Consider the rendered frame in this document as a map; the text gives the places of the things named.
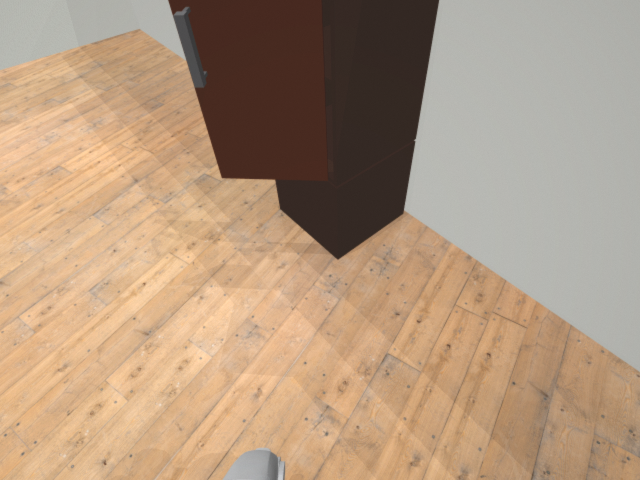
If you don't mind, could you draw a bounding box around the cupboard door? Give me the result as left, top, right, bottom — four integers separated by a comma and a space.
168, 0, 328, 181

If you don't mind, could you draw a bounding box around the handle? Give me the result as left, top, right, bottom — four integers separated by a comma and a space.
173, 7, 208, 88

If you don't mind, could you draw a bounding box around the left robot thigh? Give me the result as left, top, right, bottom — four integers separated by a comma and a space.
223, 450, 285, 480

